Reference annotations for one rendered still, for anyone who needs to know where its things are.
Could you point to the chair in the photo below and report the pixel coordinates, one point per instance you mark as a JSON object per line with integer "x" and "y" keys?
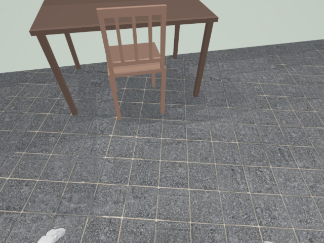
{"x": 135, "y": 59}

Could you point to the table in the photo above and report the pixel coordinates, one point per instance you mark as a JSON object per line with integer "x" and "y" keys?
{"x": 72, "y": 16}

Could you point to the robot left hand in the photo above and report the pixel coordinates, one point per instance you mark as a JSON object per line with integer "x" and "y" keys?
{"x": 52, "y": 236}

